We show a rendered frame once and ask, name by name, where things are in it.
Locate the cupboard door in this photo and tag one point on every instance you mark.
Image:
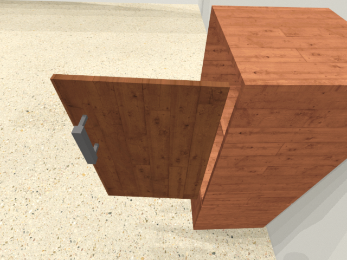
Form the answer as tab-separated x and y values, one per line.
155	136

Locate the handle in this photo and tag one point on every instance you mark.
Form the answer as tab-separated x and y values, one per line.
80	136

